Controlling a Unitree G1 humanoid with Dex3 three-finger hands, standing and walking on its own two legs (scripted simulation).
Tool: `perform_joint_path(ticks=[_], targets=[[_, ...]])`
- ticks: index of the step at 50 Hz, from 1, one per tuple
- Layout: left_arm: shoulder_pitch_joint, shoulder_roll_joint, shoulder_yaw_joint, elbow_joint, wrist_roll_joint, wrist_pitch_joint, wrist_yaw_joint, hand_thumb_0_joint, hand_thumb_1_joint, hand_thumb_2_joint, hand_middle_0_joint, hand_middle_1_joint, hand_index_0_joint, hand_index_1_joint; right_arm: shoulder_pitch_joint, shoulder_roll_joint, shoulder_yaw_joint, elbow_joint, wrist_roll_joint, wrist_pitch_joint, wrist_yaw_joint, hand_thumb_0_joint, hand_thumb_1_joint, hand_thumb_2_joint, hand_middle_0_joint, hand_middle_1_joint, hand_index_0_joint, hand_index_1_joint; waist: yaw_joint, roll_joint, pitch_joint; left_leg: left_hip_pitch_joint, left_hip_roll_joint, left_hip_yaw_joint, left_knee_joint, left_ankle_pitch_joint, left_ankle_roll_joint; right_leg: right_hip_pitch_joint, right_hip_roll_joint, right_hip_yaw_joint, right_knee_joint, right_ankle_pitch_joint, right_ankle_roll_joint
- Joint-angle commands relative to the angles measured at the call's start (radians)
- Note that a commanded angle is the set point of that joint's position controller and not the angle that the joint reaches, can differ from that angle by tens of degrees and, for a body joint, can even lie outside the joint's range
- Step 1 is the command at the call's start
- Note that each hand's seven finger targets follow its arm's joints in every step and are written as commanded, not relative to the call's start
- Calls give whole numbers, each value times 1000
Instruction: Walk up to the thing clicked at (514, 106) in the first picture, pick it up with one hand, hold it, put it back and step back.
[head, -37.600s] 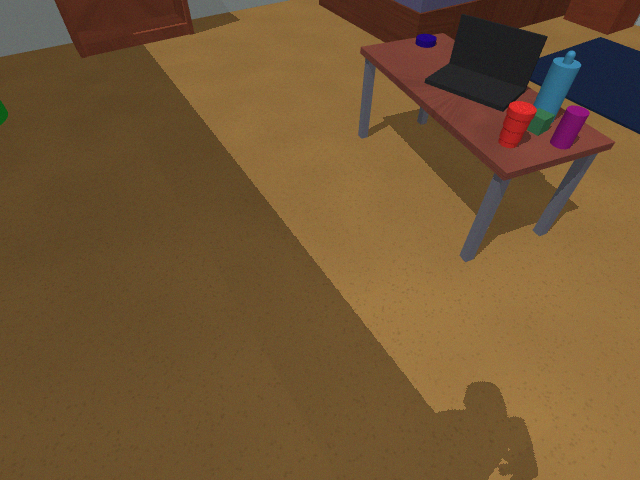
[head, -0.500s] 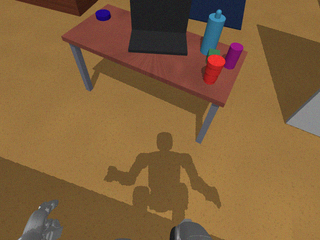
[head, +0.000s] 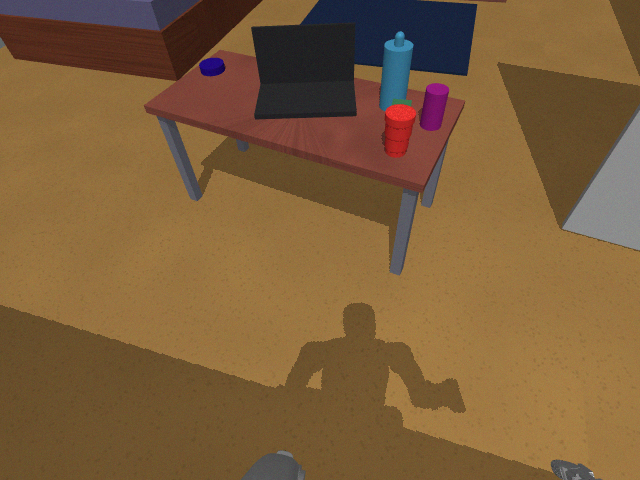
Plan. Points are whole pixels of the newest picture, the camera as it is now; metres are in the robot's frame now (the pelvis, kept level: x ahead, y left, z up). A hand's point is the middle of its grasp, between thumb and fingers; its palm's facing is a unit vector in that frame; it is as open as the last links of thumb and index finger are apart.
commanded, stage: step back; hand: right
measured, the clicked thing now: (397, 132) +1.05 -0.14 -0.22
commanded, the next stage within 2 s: stand in 1.06 s
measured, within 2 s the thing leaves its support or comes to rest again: neither
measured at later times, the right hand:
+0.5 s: hand out of the picture +0.04 -0.28 -0.15, palm faces -0.08 +0.93 -0.37, open 7.4 cm
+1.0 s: hand out of the picture +0.14 -0.23 -0.15, palm faces -0.14 +0.93 -0.34, open 7.4 cm
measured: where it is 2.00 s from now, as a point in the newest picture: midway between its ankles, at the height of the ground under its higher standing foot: outside the picture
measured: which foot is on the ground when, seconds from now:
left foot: up 0.00-0.18, down 0.20-0.50, up 0.52-0.80, down 0.82-1.00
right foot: down 0.00-0.24, up 0.26-0.46, down 0.48-1.00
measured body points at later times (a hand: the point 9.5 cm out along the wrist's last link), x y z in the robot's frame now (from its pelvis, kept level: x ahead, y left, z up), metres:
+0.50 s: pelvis -0.03 -0.02 +0.00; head -0.03 -0.02 +0.45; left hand +0.01 +0.31 -0.12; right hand +0.04 -0.33 -0.12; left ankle -0.06 +0.12 -0.73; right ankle +0.01 -0.12 -0.73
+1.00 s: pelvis +0.00 +0.00 +0.00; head +0.03 +0.01 +0.45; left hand +0.05 +0.32 -0.13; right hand +0.14 -0.28 -0.13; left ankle +0.03 +0.13 -0.73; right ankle +0.01 -0.12 -0.73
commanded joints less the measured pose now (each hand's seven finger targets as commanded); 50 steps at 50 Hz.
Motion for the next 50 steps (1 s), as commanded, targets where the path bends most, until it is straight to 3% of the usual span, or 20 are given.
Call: perform_joint_path(ticks=[1,5,9,10,11,12,13,16,20,23,24,25,26,28,31,38,40,42,44,50], targets=[[-106,263,73,-109,3,-63,30,0,900,900,-200,-300,-200,-300,20,-156,-41,-37,-9,-38,-8,0,-900,-900,200,300,200,300,-30,-162,-37,13,-21,-35,97,55,-5,-49,-147,161,-280,86,-107],[-59,287,87,-107,14,-70,25,0,900,900,-200,-300,-200,-300,1,-169,-43,-29,-24,-62,6,0,-900,-900,200,300,200,300,18,-215,-75,4,69,32,-228,-49,-25,129,-233,243,-310,-219,-174],[-65,285,66,-94,-5,-52,12,0,900,900,-200,-300,-200,-300,90,-148,-53,34,-30,-88,15,0,-900,-900,200,300,200,300,-29,-189,-96,351,27,127,-652,82,9,-18,-200,153,-212,-94,-129],[-48,234,49,-97,-5,-50,11,0,900,900,-200,-300,-200,-300,125,-164,-67,53,-36,-95,12,0,-900,-900,200,300,200,300,-45,-103,-114,474,52,56,-679,129,25,-102,-162,102,-99,-35,-92],[-47,177,37,-101,-13,-51,10,0,900,900,-200,-300,-200,-300,161,-210,-81,64,-45,-101,9,0,-900,-900,200,300,200,300,-57,83,-129,559,201,-201,-737,-13,76,-259,-83,19,78,-78,-43],[-122,184,40,-104,-26,-55,11,0,900,900,-200,-300,-200,-300,119,-307,-89,47,-44,-102,10,0,-900,-900,200,300,200,300,-77,185,-63,425,383,-485,-810,-294,195,-360,4,-82,153,-174,-2],[-190,273,65,-95,-12,-60,12,0,900,900,-200,-300,-200,-300,101,-333,-100,47,-32,-100,15,0,-900,-900,200,300,200,300,-98,137,38,213,434,-526,-853,-406,268,-271,-47,11,242,-188,-7],[-80,226,56,-56,-26,-74,-7,0,900,900,-200,-300,-200,-300,19,-206,-59,23,-38,-110,19,0,-900,-900,200,300,200,300,-27,118,55,268,286,-234,-780,-149,189,-236,-45,-13,161,-75,-14],[-86,210,59,-26,-22,-84,-12,0,900,900,-200,-300,-200,-300,63,-231,-72,36,-34,-100,28,0,-900,-900,200,300,200,300,-65,160,4,221,258,-164,-736,-100,167,-70,1,-77,4,-57,2],[28,192,58,30,-15,-102,6,0,900,900,-200,-300,-200,-300,15,-175,-53,22,-17,-77,30,0,-900,-900,200,300,200,300,11,105,-66,127,185,-31,-520,-16,107,183,49,-118,-223,81,-9],[58,218,67,44,-6,-107,15,0,900,900,-200,-300,-200,-300,25,-133,-40,12,-14,-74,27,0,-900,-900,200,300,200,300,19,16,-91,34,142,10,-395,-16,79,277,-2,-20,-248,66,-20],[90,285,87,39,8,-115,24,0,900,900,-200,-300,-200,-300,36,-70,-19,-8,-9,-77,23,0,-900,-900,200,300,200,300,30,-189,-103,-103,18,62,-153,-61,34,328,-219,330,-386,-62,-81],[42,345,96,15,5,-115,25,0,900,900,-200,-300,-200,-300,26,-121,-34,-2,-16,-73,9,0,-900,-900,200,300,200,300,31,-145,-74,-104,31,-5,-69,-136,24,196,-375,506,-455,-228,-173],[-50,330,90,-20,-5,-120,22,0,900,900,-200,-300,-200,-300,67,-192,-55,30,-19,-80,6,0,-900,-900,200,300,200,300,-11,-76,20,-54,99,-44,-14,-97,22,60,-400,492,-439,-168,-249],[-70,262,62,-7,-20,-136,27,0,900,900,-200,-300,-200,-300,91,-149,-44,63,-15,-85,15,0,-900,-900,200,300,200,300,-37,-84,-21,30,101,-31,-100,18,16,75,-253,198,-344,240,-152],[-115,259,42,-13,-30,-112,32,0,900,900,-200,-300,-200,-300,71,-114,-37,82,-14,-75,14,0,-900,-900,200,300,200,300,-45,-177,-96,242,83,153,-396,172,6,32,-210,29,-169,638,-116],[-112,247,35,-20,-38,-96,31,0,900,900,-200,-300,-200,-300,89,-125,-42,103,-16,-84,7,0,-900,-900,200,300,200,300,-62,-133,-139,344,79,142,-557,376,23,26,-174,10,-55,626,-72],[-92,193,18,-25,-49,-86,32,0,900,900,-200,-300,-200,-300,63,-203,-57,96,-23,-94,-3,0,-900,-900,200,300,200,300,-46,53,-209,404,280,-102,-564,619,108,-36,-62,-40,69,366,-4],[-77,202,17,22,-52,-67,36,0,900,900,-200,-300,-200,-300,-60,-244,-52,76,-9,-87,2,0,-900,-900,200,300,200,300,-21,134,-158,190,379,-180,-609,412,228,79,-7,-62,60,-84,-3],[-86,259,25,73,-33,-93,32,0,900,900,-200,-300,-200,-300,-115,-148,-19,108,-4,-75,9,0,-900,-900,200,300,200,300,-33,25,-146,233,193,26,-500,314,43,70,-121,102,-216,222,-46]])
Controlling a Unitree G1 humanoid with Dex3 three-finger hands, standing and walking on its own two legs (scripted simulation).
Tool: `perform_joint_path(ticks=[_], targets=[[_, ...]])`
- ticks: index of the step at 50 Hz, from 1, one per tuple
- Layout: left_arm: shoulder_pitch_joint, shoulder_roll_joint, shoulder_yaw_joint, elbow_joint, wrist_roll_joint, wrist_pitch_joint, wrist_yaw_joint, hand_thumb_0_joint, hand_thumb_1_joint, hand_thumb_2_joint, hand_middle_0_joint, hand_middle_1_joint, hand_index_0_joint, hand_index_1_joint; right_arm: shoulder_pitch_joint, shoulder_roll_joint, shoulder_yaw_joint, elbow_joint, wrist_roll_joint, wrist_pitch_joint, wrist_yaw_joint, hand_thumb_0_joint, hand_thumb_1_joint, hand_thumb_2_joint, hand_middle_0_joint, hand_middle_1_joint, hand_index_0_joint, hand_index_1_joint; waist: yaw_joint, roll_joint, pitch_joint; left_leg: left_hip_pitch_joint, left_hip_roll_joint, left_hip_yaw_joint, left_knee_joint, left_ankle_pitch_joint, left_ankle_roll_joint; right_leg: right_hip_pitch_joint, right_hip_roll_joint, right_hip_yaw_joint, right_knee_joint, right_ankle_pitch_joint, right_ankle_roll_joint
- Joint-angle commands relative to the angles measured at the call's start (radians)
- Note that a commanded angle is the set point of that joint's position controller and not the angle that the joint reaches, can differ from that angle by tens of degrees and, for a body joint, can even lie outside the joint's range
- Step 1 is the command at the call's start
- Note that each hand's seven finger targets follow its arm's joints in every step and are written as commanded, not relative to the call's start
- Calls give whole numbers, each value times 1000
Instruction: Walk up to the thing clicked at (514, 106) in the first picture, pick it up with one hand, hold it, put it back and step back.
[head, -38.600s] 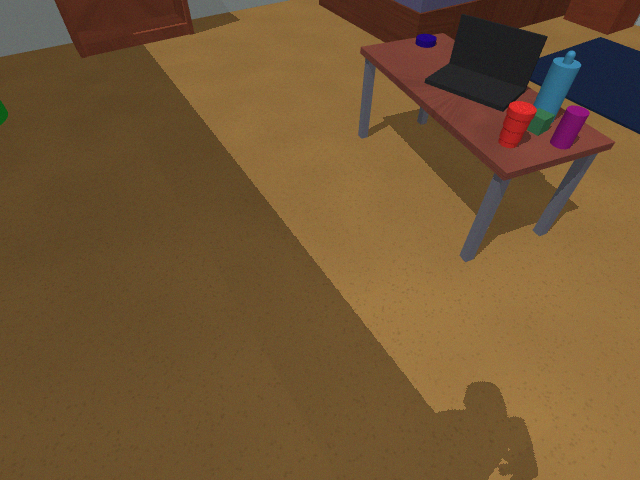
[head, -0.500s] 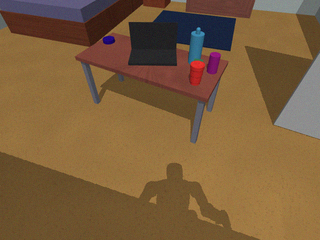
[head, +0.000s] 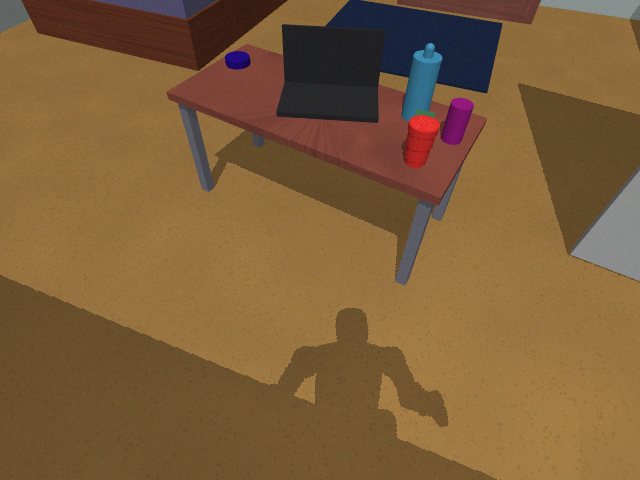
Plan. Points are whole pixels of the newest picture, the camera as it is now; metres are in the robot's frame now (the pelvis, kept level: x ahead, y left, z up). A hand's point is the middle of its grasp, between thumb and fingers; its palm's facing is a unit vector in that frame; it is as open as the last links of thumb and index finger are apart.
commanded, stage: step back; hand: right
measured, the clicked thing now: (419, 143) +1.03 -0.25 -0.21
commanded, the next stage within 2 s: stand in 0.06 s
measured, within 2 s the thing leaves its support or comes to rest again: neither
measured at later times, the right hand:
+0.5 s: hand out of the picture +0.09 -0.25 -0.13, palm faces +0.01 +0.94 -0.33, open 7.4 cm
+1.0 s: hand out of the picture +0.07 -0.24 -0.13, palm faces +0.00 +0.94 -0.33, open 7.4 cm
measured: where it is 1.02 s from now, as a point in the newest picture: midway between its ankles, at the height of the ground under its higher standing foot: outside the picture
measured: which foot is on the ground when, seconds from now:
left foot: down 0.00-1.00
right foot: down 0.00-1.00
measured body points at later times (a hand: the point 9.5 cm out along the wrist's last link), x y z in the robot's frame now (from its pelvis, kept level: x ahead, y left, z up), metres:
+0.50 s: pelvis +0.00 +0.00 +0.02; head +0.00 +0.01 +0.47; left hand +0.10 +0.30 -0.11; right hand +0.09 -0.30 -0.11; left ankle +0.04 +0.13 -0.73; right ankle -0.01 -0.13 -0.73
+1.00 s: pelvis +0.00 +0.01 +0.02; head +0.01 +0.01 +0.47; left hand +0.07 +0.31 -0.11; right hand +0.07 -0.29 -0.11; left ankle +0.04 +0.13 -0.73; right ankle -0.01 -0.13 -0.73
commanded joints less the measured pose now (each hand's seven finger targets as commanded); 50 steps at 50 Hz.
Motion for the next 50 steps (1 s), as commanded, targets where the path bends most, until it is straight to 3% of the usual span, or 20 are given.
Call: perform_joint_path(ticks=[1,2,3,5,9,14,19,22,23,25,27,30,35,44,50], targets=[[-20,248,46,-37,6,-33,16,0,900,900,-200,-300,-200,-300,-54,-221,-49,-45,5,-20,-13,0,-900,-900,200,300,200,300,-24,23,-140,92,78,-93,-128,124,51,-2,-134,180,-177,206,-73],[-39,240,39,-36,4,-34,16,0,900,900,-200,-300,-200,-300,-58,-221,-50,-29,4,-20,-12,0,-900,-900,200,300,200,300,-28,19,-127,130,80,-95,-144,133,50,-41,-129,173,-188,210,-66],[-42,189,8,-12,-4,-33,5,0,900,900,-200,-300,-200,-300,-33,-232,-41,-22,15,-30,-4,0,-900,-900,200,300,200,300,-41,37,-145,181,79,-115,-188,152,50,-20,-116,145,-223,175,-46],[-59,183,2,-9,-7,-37,3,0,900,900,-200,-300,-200,-300,-55,-239,-42,-12,12,-39,1,0,-900,-900,200,300,200,300,-31,33,-161,195,98,-120,-203,246,54,33,-101,117,-234,243,-26],[-74,197,-1,20,-5,-37,3,0,900,900,-200,-300,-200,-300,-57,-226,-34,8,11,-43,-1,0,-900,-900,200,300,200,300,-34,1,-140,213,98,-103,-246,315,42,73,-107,105,-258,321,-20],[-75,187,-3,46,-6,-34,1,0,900,900,-200,-300,-200,-300,-79,-223,-30,25,12,-46,0,0,-900,-900,200,300,200,300,-21,8,-113,210,99,-103,-304,273,34,93,-107,93,-302,259,-13],[-88,190,-4,51,-2,-36,3,0,900,900,-200,-300,-200,-300,-78,-227,-34,37,12,-44,-1,0,-900,-900,200,300,200,300,-25,3,-131,228,95,-92,-317,279,26,118,-118,96,-332,284,-13],[-87,194,-4,56,-2,-36,2,0,900,900,-200,-300,-200,-300,-78,-223,-32,43,10,-41,1,0,-900,-900,200,300,200,300,-22,6,-108,219,89,-89,-333,208,22,105,-120,104,-358,230,-13],[-84,187,-7,61,-1,-33,0,0,900,900,-200,-300,-200,-300,-79,-228,-32,45,12,-40,1,0,-900,-900,200,300,200,300,-25,12,-88,205,85,-89,-346,143,20,83,-115,104,-369,178,-10],[-99,197,-2,57,0,-34,1,0,900,900,-200,-300,-200,-300,-71,-223,-32,47,10,-40,1,0,-900,-900,200,300,200,300,-27,3,-109,215,90,-89,-343,171,22,99,-121,106,-364,195,-15],[-89,194,-4,62,0,-32,0,0,900,900,-200,-300,-200,-300,-70,-228,-33,51,9,-39,3,0,-900,-900,200,300,200,300,-25,13,-85,202,88,-94,-357,118,21,79,-115,104,-374,148,-14],[-91,200,-4,62,0,-33,-1,0,900,900,-200,-300,-200,-300,-58,-226,-32,55,10,-41,3,0,-900,-900,200,300,200,300,-30,0,-101,213,94,-95,-355,156,21,88,-119,106,-369,169,-17],[-79,193,-8,64,2,-28,-4,0,900,900,-200,-300,-200,-300,-55,-226,-30,61,9,-39,2,0,-900,-900,200,300,200,300,-28,5,-62,185,89,-103,-375,65,16,49,-107,100,-378,98,-14],[-67,190,-8,59,-3,-31,-1,0,900,900,-200,-300,-200,-300,-32,-232,-26,68,11,-42,0,0,-900,-900,200,300,200,300,-32,15,-129,232,100,-92,-337,225,26,95,-119,104,-356,228,-15],[-66,190,-9,63,-2,-23,0,0,900,900,-200,-300,-200,-300,-36,-232,-22,68,10,-37,-2,0,-900,-900,200,300,200,300,-34,15,-90,203,95,-93,-354,161,22,76,-114,101,-363,177,-15]])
